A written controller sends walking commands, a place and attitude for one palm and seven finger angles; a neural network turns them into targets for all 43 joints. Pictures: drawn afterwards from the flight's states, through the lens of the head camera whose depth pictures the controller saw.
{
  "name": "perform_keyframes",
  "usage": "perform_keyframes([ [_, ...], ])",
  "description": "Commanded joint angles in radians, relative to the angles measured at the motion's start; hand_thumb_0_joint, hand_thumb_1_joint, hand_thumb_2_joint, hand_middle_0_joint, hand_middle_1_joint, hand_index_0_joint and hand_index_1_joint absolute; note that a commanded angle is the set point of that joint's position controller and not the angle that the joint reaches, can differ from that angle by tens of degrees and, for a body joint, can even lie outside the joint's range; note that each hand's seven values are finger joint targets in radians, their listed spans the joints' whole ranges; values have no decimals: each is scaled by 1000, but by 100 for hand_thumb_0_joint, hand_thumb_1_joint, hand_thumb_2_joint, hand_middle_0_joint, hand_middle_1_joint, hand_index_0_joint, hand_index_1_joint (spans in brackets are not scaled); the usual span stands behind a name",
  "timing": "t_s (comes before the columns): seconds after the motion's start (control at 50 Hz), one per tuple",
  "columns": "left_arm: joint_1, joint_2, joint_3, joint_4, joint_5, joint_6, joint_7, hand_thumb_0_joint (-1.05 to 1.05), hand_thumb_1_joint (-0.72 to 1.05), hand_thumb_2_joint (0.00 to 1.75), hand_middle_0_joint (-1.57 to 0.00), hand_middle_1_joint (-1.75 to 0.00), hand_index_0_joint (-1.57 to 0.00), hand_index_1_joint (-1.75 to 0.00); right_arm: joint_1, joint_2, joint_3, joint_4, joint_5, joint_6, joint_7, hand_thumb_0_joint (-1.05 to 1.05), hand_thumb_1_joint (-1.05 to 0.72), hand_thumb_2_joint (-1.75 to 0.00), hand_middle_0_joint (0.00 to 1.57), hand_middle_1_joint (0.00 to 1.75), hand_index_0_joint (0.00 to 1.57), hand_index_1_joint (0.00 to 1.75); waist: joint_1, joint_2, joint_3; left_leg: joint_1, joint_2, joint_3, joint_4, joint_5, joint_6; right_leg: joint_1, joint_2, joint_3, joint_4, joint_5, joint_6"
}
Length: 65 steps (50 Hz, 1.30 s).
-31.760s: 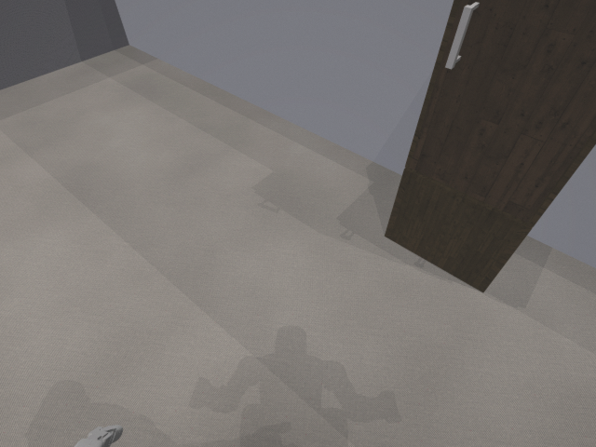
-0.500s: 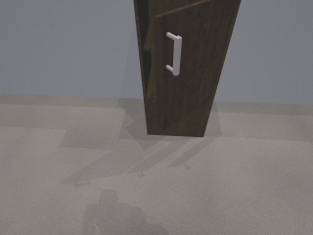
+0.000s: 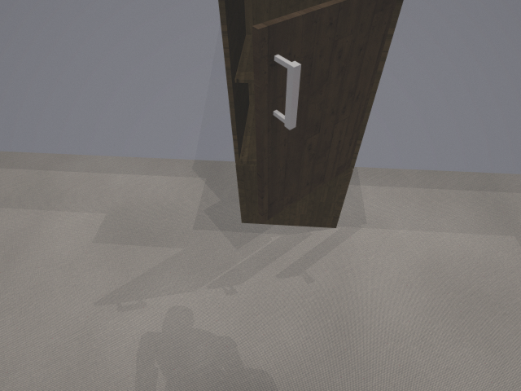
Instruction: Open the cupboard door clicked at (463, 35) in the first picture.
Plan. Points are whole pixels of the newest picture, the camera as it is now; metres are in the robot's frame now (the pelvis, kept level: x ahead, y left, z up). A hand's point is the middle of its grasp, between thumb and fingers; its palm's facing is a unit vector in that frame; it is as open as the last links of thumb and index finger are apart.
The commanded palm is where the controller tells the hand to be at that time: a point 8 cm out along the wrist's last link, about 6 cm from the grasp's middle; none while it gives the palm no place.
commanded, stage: look to check the result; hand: left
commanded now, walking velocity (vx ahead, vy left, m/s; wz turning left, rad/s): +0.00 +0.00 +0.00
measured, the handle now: (285, 93) +0.65 -0.02 +0.11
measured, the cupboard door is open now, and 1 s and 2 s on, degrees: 42 42 42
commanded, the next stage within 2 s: walk to a spot facing it in 0.26 s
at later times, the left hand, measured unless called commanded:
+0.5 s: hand out of the picture +0.02 +0.17 -0.17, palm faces +0.03 -0.97 -0.23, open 7.4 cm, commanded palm none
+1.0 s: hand out of the picture +0.11 +0.17 -0.16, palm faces -0.19 -0.93 -0.32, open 7.4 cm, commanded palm none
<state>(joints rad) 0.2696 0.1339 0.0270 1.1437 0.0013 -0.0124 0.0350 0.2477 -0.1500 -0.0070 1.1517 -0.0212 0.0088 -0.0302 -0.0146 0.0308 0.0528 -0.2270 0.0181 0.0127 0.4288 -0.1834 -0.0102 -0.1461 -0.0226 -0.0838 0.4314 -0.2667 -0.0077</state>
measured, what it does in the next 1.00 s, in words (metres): lifts its left foot, turning right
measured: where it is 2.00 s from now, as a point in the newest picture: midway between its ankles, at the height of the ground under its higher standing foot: outside the picture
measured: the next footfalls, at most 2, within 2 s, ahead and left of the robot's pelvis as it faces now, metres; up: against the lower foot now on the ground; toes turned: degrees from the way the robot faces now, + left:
left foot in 1.32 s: +0.09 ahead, +0.10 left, +0.00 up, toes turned -28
right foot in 1.62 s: -0.05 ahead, -0.14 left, +0.00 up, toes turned -42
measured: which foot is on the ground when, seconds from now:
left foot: down 0.00-0.90, up 0.92-1.00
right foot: down 0.00-1.00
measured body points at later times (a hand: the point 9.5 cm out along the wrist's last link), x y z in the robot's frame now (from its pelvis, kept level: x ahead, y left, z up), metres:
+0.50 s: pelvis +0.01 -0.01 +0.00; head +0.03 -0.02 +0.45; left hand +0.02 +0.23 -0.15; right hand +0.03 -0.24 -0.17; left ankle +0.03 +0.13 -0.74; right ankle -0.02 -0.11 -0.74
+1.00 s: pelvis -0.01 -0.03 -0.01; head +0.04 -0.07 +0.43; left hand +0.12 +0.22 -0.14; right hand -0.02 -0.29 -0.18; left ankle +0.01 +0.12 -0.69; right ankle -0.03 -0.11 -0.74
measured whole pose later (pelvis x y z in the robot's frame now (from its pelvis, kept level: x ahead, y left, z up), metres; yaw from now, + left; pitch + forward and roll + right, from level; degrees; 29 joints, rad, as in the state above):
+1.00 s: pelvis -0.01 -0.03 -0.01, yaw -16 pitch +0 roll +1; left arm 0.17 0.21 0.09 0.96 0.02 0.02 0.01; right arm 0.15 -0.24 -0.07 0.99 -0.02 0.07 -0.02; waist 0.01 0.05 0.13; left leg -0.43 0.08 0.06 1.01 -0.49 -0.05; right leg -0.31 0.03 0.00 0.62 -0.31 -0.06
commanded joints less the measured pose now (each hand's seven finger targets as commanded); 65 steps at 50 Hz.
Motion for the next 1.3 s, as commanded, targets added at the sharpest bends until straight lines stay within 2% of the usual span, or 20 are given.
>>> perform_keyframes([
  [0.0, 66, 111, 16, -16, 4, -11, 3, 0, 90, 90, -20, -30, -20, -30, 50, -90, -15, -27, 0, -11, -3, 0, -90, -90, 20, 30, 20, 30, 3, -21, 4, 46, 74, -64, -65, 132, 30, -42, -92, 87, -102, 115, -27],
  [0.36, 37, 144, 18, -20, 5, -18, 0, 0, 90, 90, -20, -30, -20, -30, 5, -126, -17, -28, 0, -15, -4, 0, -90, -90, 20, 30, 20, 30, 5, -27, -2, 72, 77, -61, -76, 152, 27, -14, -96, 93, -123, 170, -29],
  [0.58, -12, 200, 77, -102, 16, 28, -12, 0, 90, 90, -20, -30, -20, -30, -8, -132, -60, -109, 1, 15, -17, 0, -90, -90, 20, 30, 20, 30, -3, -112, -21, 31, 89, 61, 95, 30, -1, -92, -129, 235, -35, 304, -75],
  [0.66, -42, 175, 80, -147, 15, 38, -22, 0, 90, 90, -20, -30, -20, -30, 2, -182, -74, -139, -5, 10, -23, 0, -90, -90, 20, 30, 20, 30, -10, 43, -16, 85, 198, -38, -5, 63, 50, -205, -24, 177, 104, 214, -31],
  [0.72, -77, 141, 77, -188, 18, 52, -35, 0, 90, 90, -20, -30, -20, -30, 38, -233, -86, -154, -14, 1, -26, 0, -90, -90, 20, 30, 20, 30, -17, 223, -33, 114, 390, -172, -148, 130, 185, -304, 27, 74, 463, -276, 3],
  [0.76, -97, 137, 78, -209, 21, 55, -44, 0, 90, 90, -20, -30, -20, -30, 15, -234, -86, -176, -21, -4, -24, 0, -90, -90, 20, 30, 20, 30, -5, 178, -29, 87, 401, -124, -133, 178, 195, -308, -8, 91, 505, -300, 4],
  [0.8, -66, 123, 74, -208, 20, 48, -51, 0, 90, 90, -20, -30, -20, -30, -36, -241, -88, -201, -24, -3, -20, 0, -90, -90, 20, 30, 20, 30, 23, 160, -46, 73, 354, -10, -58, 286, 149, -225, -6, 52, 386, -246, 5],
  [0.84, 29, 149, 84, -187, 18, 42, -53, 0, 90, 90, -20, -30, -20, -30, -84, -245, -90, -224, -13, 4, -18, 0, -90, -90, 20, 30, 20, 30, 74, 71, -84, -2, 295, 62, 78, 177, 77, -60, 8, 30, 146, -31, 6],
  [0.86, 77, 204, 97, -175, 26, 34, -46, 0, 90, 90, -20, -30, -20, -30, -114, -217, -90, -243, -2, 12, -13, 0, -90, -90, 20, 30, 20, 30, 103, -103, -62, -95, 206, 118, 233, -8, 17, 6, -46, 135, -45, 137, -11],
  [0.88, 83, 328, 119, -180, 38, 25, -27, 0, 90, 90, -20, -30, -20, -30, -126, -137, -79, -288, 8, 17, -3, 0, -90, -90, 20, 30, 20, 30, 103, -425, -30, -334, 42, 177, 491, -391, -48, 58, -309, 555, -177, 303, -108],
  [0.9, 93, 346, 120, -181, 22, 24, -18, 0, 90, 90, -20, -30, -20, -30, -156, -169, -79, -293, 6, 27, 2, 0, -90, -90, 20, 30, 20, 30, 119, -345, -25, -353, 37, 31, 655, -448, -36, 23, -348, 596, -162, 363, -182],
  [0.92, 47, 333, 117, -199, 19, 27, -13, 0, 90, 90, -20, -30, -20, -30, -136, -163, -82, -296, 9, 29, 9, 0, -90, -90, 20, 30, 20, 30, 85, -239, -14, -362, 64, -3, 704, -389, -32, -6, -338, 533, -149, 258, -226],
  [0.94, -6, 293, 112, -215, 23, 30, -9, 0, 90, 90, -20, -30, -20, -30, -160, -157, -83, -283, 6, 32, 7, 0, -90, -90, 20, 30, 20, 30, 65, -216, -8, -367, 64, -12, 729, -338, -38, -33, -263, 533, -128, 214, -213],
  [1.0, -50, 254, 97, -239, 22, 23, -3, 0, 90, 90, -20, -30, -20, -30, -148, -150, -77, -280, 6, 32, 7, 0, -90, -90, 20, 30, 20, 30, 33, -170, -52, -331, 54, -22, 689, -260, -53, -3, -203, 450, -75, 380, -191],
  [1.04, -26, 266, 99, -241, 24, 22, -2, 0, 90, 90, -20, -30, -20, -30, -148, -134, -72, -283, 11, 28, 7, 0, -90, -90, 20, 30, 20, 30, 42, -124, -117, -287, 34, -4, 589, -267, -54, 63, -185, 441, -48, 453, -192],
  [1.16, -6, 280, 105, -242, 28, 31, -9, 0, 90, 90, -20, -30, -20, -30, -187, -138, -71, -318, 20, 20, -1, 0, -90, -90, 20, 30, 20, 30, 57, -193, -96, -233, -6, -17, 407, -284, -41, 56, -162, 524, -48, 456, -194],
  [1.2, -37, 274, 107, -254, 26, 34, -9, 0, 90, 90, -20, -30, -20, -30, -146, -140, -71, -315, 23, 13, -7, 0, -90, -90, 20, 30, 20, 30, 28, -178, -103, -155, -11, -32, 283, -257, -33, 10, -151, 546, -28, 460, -178],
  [1.24, -91, 260, 101, -271, 18, 41, -12, 0, 90, 90, -20, -30, -20, -30, -58, -151, -71, -286, 25, 3, -15, 0, -90, -90, 20, 30, 20, 30, -19, -151, -122, 59, -5, -28, 40, -99, -25, -120, -93, 508, 33, 374, -107],
  [1.26, -91, 216, 92, -287, 8, 42, -17, 0, 90, 90, -20, -30, -20, -30, -23, -206, -79, -279, 18, -7, -23, 0, -90, -90, 20, 30, 20, 30, -34, -10, -137, 208, 117, -146, -78, -77, 12, -274, -3, 429, 118, 190, -54],
  [1.28, -74, 169, 79, -306, -2, 43, -33, 0, 90, 90, -20, -30, -20, -30, -23, -302, -97, -293, -1, -14, -26, 0, -90, -90, 20, 30, 20, 30, -23, 290, -128, 273, 380, -416, -170, 16, 115, -445, 119, 240, 334, -246, 14],
])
